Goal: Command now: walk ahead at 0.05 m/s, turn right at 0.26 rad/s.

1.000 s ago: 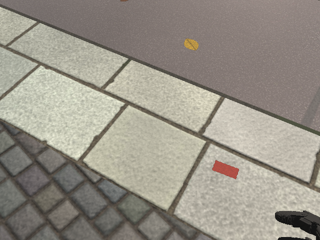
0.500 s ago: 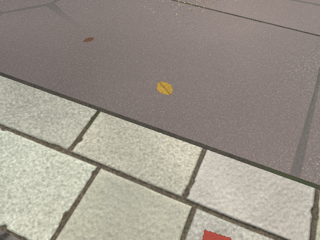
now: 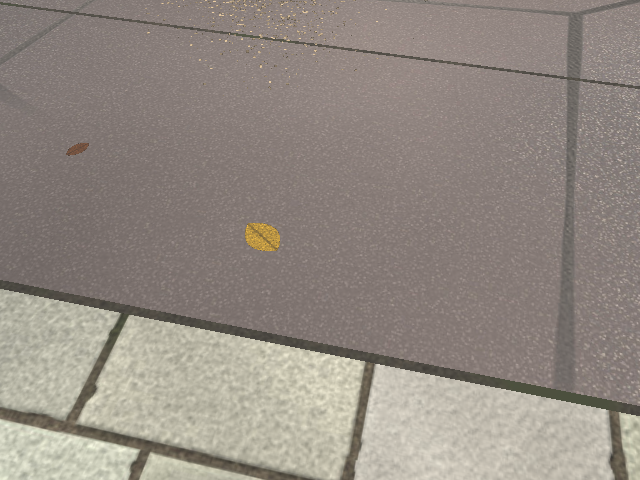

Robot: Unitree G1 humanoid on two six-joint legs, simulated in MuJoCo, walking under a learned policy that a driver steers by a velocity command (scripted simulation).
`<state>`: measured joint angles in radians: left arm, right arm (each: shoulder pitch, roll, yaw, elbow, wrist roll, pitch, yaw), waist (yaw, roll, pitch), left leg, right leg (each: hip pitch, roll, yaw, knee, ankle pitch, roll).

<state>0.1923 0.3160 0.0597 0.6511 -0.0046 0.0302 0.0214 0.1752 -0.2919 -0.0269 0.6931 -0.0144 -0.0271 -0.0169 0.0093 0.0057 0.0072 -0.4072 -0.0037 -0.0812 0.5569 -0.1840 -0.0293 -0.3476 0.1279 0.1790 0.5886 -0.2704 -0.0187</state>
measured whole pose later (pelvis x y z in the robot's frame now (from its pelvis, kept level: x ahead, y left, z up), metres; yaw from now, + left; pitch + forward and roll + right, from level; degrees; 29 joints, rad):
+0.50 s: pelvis +0.03 +0.00 +0.01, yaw -2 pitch -1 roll +0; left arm 0.24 0.23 0.03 0.77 0.02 0.01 0.02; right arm 0.19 -0.24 -0.03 0.79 -0.01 -0.01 -0.01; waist -0.01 0.01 0.02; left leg -0.28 0.00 -0.04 0.54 -0.24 -0.02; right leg -0.19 0.00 0.06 0.55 -0.34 0.02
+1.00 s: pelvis +0.14 +0.02 +0.02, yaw -2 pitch +1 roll -1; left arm 0.17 0.28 0.06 0.75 -0.02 -0.07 -0.01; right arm 0.44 -0.22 -0.03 0.92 0.01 -0.08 0.00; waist -0.07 -0.03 0.01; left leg -0.02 -0.02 0.00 0.25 -0.25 0.04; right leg -0.57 -0.07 0.00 0.87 -0.19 -0.02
